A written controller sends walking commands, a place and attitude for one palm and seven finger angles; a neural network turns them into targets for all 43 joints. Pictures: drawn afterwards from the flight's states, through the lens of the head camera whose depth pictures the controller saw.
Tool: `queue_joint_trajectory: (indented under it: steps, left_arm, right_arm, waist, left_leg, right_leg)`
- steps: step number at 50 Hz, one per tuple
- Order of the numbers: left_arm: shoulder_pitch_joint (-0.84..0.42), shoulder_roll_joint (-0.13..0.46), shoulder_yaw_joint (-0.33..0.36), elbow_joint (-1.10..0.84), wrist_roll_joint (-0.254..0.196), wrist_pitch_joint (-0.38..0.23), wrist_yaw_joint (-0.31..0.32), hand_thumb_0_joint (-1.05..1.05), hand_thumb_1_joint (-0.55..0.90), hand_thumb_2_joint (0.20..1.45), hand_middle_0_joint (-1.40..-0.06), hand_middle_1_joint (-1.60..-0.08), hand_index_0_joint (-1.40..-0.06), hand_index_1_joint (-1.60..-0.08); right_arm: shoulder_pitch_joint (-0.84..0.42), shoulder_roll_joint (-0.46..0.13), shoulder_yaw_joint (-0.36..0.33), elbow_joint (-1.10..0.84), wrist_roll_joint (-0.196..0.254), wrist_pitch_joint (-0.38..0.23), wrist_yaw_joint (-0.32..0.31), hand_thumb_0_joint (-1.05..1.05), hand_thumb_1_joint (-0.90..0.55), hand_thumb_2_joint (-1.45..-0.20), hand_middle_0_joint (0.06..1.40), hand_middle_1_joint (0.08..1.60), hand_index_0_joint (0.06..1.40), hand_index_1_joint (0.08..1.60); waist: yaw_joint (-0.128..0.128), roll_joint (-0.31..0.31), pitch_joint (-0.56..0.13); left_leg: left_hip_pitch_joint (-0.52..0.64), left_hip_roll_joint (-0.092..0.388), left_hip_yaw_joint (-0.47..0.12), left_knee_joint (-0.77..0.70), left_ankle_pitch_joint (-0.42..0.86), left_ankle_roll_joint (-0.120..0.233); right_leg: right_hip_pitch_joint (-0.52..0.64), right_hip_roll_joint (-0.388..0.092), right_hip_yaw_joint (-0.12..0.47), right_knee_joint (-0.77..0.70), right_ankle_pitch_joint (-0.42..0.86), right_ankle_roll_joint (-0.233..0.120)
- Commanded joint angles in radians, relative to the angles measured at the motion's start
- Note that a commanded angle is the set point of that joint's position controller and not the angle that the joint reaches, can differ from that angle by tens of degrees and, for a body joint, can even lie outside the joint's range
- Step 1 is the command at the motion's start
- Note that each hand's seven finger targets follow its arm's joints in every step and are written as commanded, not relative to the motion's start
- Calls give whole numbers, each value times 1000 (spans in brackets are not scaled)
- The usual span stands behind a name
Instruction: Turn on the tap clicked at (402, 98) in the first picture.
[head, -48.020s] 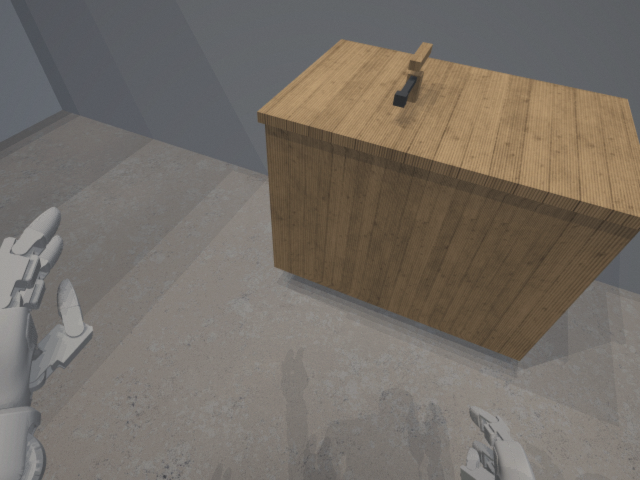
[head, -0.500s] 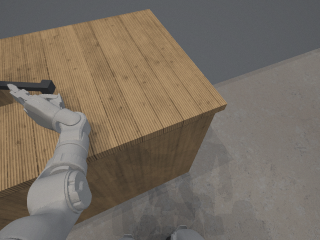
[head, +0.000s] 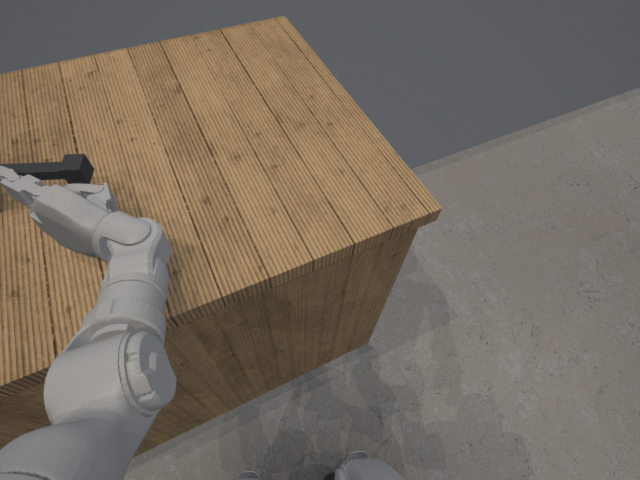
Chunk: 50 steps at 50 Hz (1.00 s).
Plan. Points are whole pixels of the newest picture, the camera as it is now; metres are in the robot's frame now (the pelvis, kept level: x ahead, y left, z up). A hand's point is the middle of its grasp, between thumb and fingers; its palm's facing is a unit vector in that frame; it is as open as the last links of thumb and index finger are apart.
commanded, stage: push the lever round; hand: left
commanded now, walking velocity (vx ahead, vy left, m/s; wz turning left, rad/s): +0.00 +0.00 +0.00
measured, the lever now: (77, 169) +0.50 +0.28 +0.08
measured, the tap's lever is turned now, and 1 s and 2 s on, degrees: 70 80 79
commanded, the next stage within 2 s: lift the hand up off the lever in 0.08 s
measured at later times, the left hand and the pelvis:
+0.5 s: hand (107, 175) +0.50 +0.25 +0.08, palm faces +0.85 -0.50 -0.13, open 7.8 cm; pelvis +0.00 +0.00 +0.00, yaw -1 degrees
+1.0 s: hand (99, 164) +0.50 +0.25 +0.10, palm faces +0.85 -0.52 -0.10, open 7.8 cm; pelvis +0.02 +0.01 +0.01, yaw -1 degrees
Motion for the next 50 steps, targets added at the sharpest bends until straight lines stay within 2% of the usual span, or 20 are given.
queue_joint_trajectory:
  steps: [1, 4, 9, 12, 14, 16, 17, 23, 24, 33, 35, 38, 39, 40, 42, 44, 45, 48, 49, 50]
  left_arm:
    - [-501, 234, -57, -209, 53, -61, -8, 0, 900, 900, -150, -150, -150, -150]
    - [-507, 270, -29, -167, 50, -50, -11, 0, 900, 900, -150, -150, -150, -150]
    - [-547, 288, -30, -128, 52, -43, -16, 0, 900, 900, -150, -150, -150, -150]
    - [-548, 284, -33, -119, 48, -40, -18, 0, 900, 900, -150, -150, -150, -150]
    - [-528, 317, 1, -141, 44, -40, -17, 0, 900, 900, -150, -150, -150, -150]
    - [-523, 298, -17, -163, 40, -43, -19, 0, 900, 900, -150, -150, -150, -150]
    - [-508, 286, -20, -145, 38, -37, -20, 0, 900, 900, -150, -150, -150, -150]
    - [-519, 295, -16, -167, 39, -30, -20, 0, 900, 900, -150, -150, -150, -150]
    - [-525, 318, 3, -188, 40, -34, -18, 0, 900, 900, -150, -150, -150, -150]
    - [-488, 268, -34, -207, 38, -19, -24, 0, 900, 900, -150, -150, -150, -150]
    - [-522, 216, -75, -216, 36, -19, -27, 0, 900, 900, -150, -150, -150, -150]
    - [-501, 223, -58, -196, 25, -7, -24, 0, 900, 900, -150, -150, -150, -150]
    - [-504, 236, -45, -196, 27, -6, -23, 0, 900, 900, -150, -150, -150, -150]
    - [-524, 211, -68, -213, 24, -6, -25, 0, 900, 900, -150, -150, -150, -150]
    - [-501, 221, -54, -226, 24, -3, -21, 0, 900, 900, -150, -150, -150, -150]
    - [-485, 229, -43, -256, 26, -1, -20, 0, 900, 900, -150, -150, -150, -150]
    - [-501, 199, -70, -280, 26, -2, -22, 0, 900, 900, -150, -150, -150, -150]
    - [-448, 199, -62, -280, 22, 18, -24, 0, 900, 900, -150, -150, -150, -150]
    - [-441, 200, -56, -293, 21, 23, -27, 0, 900, 900, -150, -150, -150, -150]
    - [-431, 188, -67, -309, 15, 27, -31, 0, 900, 900, -150, -150, -150, -150]
  right_arm:
    - [112, -147, -44, -55, 2, -19, -4, 0, -900, -900, 200, 300, 200, 300]
    - [119, -153, -43, -51, 4, -17, -10, 0, -900, -900, 200, 300, 200, 300]
    - [129, -155, -38, -53, 5, -19, -11, 0, -900, -900, 200, 300, 200, 300]
    - [141, -156, -38, -59, 5, -20, -4, 0, -900, -900, 200, 300, 200, 300]
    - [154, -159, -37, -60, 2, -18, -2, 0, -900, -900, 200, 300, 200, 300]
    - [158, -155, -38, -66, 5, -15, 2, 0, -900, -900, 200, 300, 200, 300]
    - [160, -156, -39, -65, 5, -17, 4, 0, -900, -900, 200, 300, 200, 300]
    - [161, -159, -41, -60, 8, -18, 7, 0, -900, -900, 200, 300, 200, 300]
    - [160, -163, -42, -58, 6, -18, 6, 0, -900, -900, 200, 300, 200, 300]
    - [153, -157, -44, -62, 8, -16, 12, 0, -900, -900, 200, 300, 200, 300]
    - [149, -155, -44, -53, 6, -16, 14, 0, -900, -900, 200, 300, 200, 300]
    - [145, -158, -46, -53, 5, -16, 14, 0, -900, -900, 200, 300, 200, 300]
    - [145, -160, -46, -51, 4, -13, 12, 0, -900, -900, 200, 300, 200, 300]
    - [143, -156, -44, -54, 5, -13, 14, 0, -900, -900, 200, 300, 200, 300]
    - [144, -154, -46, -57, 4, -12, 15, 0, -900, -900, 200, 300, 200, 300]
    - [145, -153, -48, -58, 2, -7, 13, 0, -900, -900, 200, 300, 200, 300]
    - [140, -150, -47, -60, 3, -7, 15, 0, -900, -900, 200, 300, 200, 300]
    - [135, -149, -50, -65, 6, -2, 15, 0, -900, -900, 200, 300, 200, 300]
    - [134, -150, -51, -65, 4, 0, 12, 0, -900, -900, 200, 300, 200, 300]
    - [134, -147, -50, -69, 9, 3, 12, 0, -900, -900, 200, 300, 200, 300]
  waist:
    - [-25, 57, -399]
    - [-32, 23, -380]
    - [-39, 50, -374]
    - [-39, 44, -404]
    - [-19, 77, -436]
    - [-19, 68, -463]
    - [-23, 41, -443]
    - [-22, 42, -402]
    - [-16, 72, -409]
    - [-11, 60, -386]
    - [-25, 97, -374]
    - [-22, 46, -362]
    - [-15, 66, -358]
    - [-18, 78, -370]
    - [-8, 49, -398]
    - [5, 66, -413]
    - [-2, 82, -412]
    - [5, 42, -403]
    - [13, 77, -406]
    - [14, 67, -411]
  left_leg:
    - [75, -13, 45, -72, 266, 53]
    - [31, -14, 42, -71, 225, 56]
    - [20, -13, 41, -76, 193, 58]
    - [35, -11, 42, -72, 223, 57]
    - [55, -12, 41, -74, 265, 54]
    - [75, -11, 45, -73, 292, 54]
    - [64, -9, 48, -75, 287, 55]
    - [71, -8, 43, -98, 266, 57]
    - [84, -9, 42, -99, 280, 56]
    - [131, -6, 39, -123, 312, 49]
    - [172, -2, 26, -129, 333, 40]
    - [157, -4, 30, -129, 332, 43]
    - [164, -3, 25, -134, 341, 39]
    - [178, -4, 27, -135, 356, 37]
    - [187, -6, 31, -130, 395, 37]
    - [207, -4, 27, -129, 435, 30]
    - [229, -2, 29, -127, 460, 26]
    - [210, -3, 38, -131, 460, 30]
    - [226, -4, 36, -132, 479, 27]
    - [233, -3, 32, -139, 493, 22]
  right_leg:
    - [362, -46, 86, -103, 297, 80]
    - [367, -51, 95, -108, 279, 86]
    - [339, -48, 96, -112, 235, 85]
    - [346, -44, 90, -109, 256, 86]
    - [372, -42, 90, -102, 299, 83]
    - [394, -41, 88, -104, 326, 84]
    - [399, -40, 87, -111, 333, 87]
    - [396, -36, 82, -125, 296, 84]
    - [397, -36, 83, -121, 306, 81]
    - [402, -28, 67, -132, 304, 75]
    - [355, -26, 57, -127, 283, 71]
    - [373, -25, 57, -135, 292, 74]
    - [369, -26, 55, -133, 291, 70]
    - [366, -27, 55, -130, 300, 70]
    - [399, -26, 53, -130, 342, 71]
    - [412, -26, 51, -125, 372, 68]
    - [401, -26, 50, -127, 380, 69]
    - [445, -28, 51, -134, 411, 72]
    - [441, -29, 52, -133, 419, 69]
    - [454, -29, 50, -134, 422, 69]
